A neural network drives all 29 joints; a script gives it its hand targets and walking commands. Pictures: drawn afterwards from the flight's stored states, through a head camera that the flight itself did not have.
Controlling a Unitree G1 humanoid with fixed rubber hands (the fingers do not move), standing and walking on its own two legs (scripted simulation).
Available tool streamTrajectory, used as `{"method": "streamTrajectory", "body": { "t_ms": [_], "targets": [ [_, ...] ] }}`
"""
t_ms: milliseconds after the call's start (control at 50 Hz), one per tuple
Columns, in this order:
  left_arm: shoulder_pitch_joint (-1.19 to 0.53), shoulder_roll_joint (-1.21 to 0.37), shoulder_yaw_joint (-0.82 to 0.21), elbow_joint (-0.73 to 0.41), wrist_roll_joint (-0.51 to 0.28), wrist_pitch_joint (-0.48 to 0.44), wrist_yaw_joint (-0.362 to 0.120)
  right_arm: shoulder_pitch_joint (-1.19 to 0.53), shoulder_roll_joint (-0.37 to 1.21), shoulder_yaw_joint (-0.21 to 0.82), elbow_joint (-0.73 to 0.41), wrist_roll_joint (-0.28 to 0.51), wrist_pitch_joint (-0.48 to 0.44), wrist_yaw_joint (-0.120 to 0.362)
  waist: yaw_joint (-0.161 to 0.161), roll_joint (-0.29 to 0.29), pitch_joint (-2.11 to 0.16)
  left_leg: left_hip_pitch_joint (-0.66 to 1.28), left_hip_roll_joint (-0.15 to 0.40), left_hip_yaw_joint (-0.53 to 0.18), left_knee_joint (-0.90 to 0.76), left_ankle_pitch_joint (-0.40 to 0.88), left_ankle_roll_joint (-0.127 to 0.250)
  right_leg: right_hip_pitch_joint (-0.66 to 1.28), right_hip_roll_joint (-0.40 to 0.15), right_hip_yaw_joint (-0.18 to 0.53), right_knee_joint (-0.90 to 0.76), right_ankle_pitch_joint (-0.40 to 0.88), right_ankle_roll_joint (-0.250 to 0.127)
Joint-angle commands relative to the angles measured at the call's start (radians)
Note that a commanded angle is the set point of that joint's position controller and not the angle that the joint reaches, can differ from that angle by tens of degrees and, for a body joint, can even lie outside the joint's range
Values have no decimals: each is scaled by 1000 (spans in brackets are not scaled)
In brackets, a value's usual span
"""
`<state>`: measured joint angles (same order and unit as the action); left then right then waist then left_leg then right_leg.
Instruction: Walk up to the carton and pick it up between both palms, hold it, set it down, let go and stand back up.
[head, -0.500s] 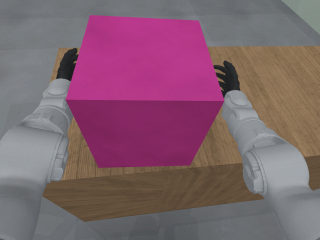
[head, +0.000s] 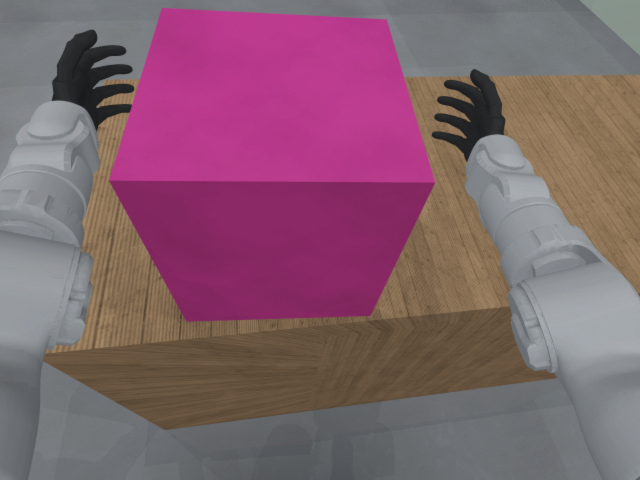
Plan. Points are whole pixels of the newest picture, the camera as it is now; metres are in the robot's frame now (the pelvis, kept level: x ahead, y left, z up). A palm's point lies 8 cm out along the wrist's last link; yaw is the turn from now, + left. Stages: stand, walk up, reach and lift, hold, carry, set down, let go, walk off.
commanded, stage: set down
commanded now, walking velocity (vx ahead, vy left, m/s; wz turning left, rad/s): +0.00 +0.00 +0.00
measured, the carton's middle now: (279, 181) +0.48 +0.04 +0.07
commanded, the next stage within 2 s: none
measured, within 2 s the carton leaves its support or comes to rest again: neither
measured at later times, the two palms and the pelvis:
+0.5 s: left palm (48, 41) +0.49 +0.25 +0.24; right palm (529, 82) +0.48 -0.22 +0.23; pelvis +0.01 +0.00 +0.01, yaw -1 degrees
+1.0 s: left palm (37, 53) +0.47 +0.25 +0.24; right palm (528, 103) +0.45 -0.21 +0.22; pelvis +0.01 +0.00 +0.02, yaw -1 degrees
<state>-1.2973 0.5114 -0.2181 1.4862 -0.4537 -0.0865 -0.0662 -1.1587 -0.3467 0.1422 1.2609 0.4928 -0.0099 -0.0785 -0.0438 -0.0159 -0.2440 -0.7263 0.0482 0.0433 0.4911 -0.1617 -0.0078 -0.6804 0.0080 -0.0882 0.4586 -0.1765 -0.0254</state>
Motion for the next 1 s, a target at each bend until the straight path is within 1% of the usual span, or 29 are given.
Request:
{"method": "streamTrajectory", "body": {
  "t_ms": [0,120,200,240,280,440,480,540,560,620,660,820,920,980],
  "targets": [
    [-506,180,14,-168,-5,3,8,-542,-234,-42,-164,2,-16,-5,-3,95,-711,487,-46,2,33,338,-39,296,18,-1,-7,428,55],
    [-512,183,18,-209,-4,88,18,-562,-246,-24,-145,30,52,1,0,105,-648,565,-42,-6,14,364,-41,292,25,-5,-50,410,41],
    [-505,193,35,-248,0,137,21,-566,-248,-8,-163,52,92,6,8,98,-609,587,-39,-11,-3,382,-33,321,26,-2,-70,424,40],
    [-505,192,39,-267,2,162,23,-566,-250,-6,-161,56,112,7,5,104,-584,599,-40,-12,-11,385,-33,331,26,0,-81,425,37],
    [-503,198,50,-286,4,185,23,-572,-254,-4,-176,61,130,9,10,95,-572,609,-38,-12,-17,392,-29,341,28,1,-89,426,37],
    [-523,216,82,-375,11,270,32,-590,-266,-35,-246,46,197,0,1,102,-565,640,-40,-8,-31,410,-29,390,29,7,-115,447,32],
    [-528,221,88,-384,12,290,32,-594,-267,-46,-259,39,215,-3,-6,104,-562,635,-42,-7,-37,397,-28,410,26,11,-119,449,33],
    [-521,230,105,-391,20,315,31,-595,-266,-54,-283,29,236,-11,-6,93,-560,623,-45,-4,-47,391,-25,449,25,16,-121,464,35],
    [-519,231,110,-392,24,321,30,-594,-265,-57,-290,25,242,-15,-8,88,-560,617,-46,-4,-50,387,-26,466,25,19,-121,465,36],
    [-513,234,123,-413,34,338,29,-582,-262,-68,-306,19,255,-23,-10,98,-557,625,-48,-1,-56,395,-30,489,25,20,-125,477,36],
    [-504,233,132,-419,38,349,26,-573,-260,-70,-317,14,265,-26,-12,91,-544,623,-49,-2,-63,393,-29,502,26,20,-128,474,36],
    [-430,229,174,-466,68,376,16,-502,-242,-71,-357,12,285,-30,-3,81,-475,621,-53,-1,-86,382,-27,549,28,29,-141,456,35],
    [-346,220,204,-531,92,385,8,-423,-231,-77,-404,8,281,-29,3,79,-438,642,-55,2,-93,386,-24,570,28,32,-149,443,36],
    [-296,211,221,-582,105,386,2,-367,-219,-90,-433,-2,275,-31,0,81,-414,655,-55,2,-99,378,-23,577,28,35,-156,427,36]
  ]
}}
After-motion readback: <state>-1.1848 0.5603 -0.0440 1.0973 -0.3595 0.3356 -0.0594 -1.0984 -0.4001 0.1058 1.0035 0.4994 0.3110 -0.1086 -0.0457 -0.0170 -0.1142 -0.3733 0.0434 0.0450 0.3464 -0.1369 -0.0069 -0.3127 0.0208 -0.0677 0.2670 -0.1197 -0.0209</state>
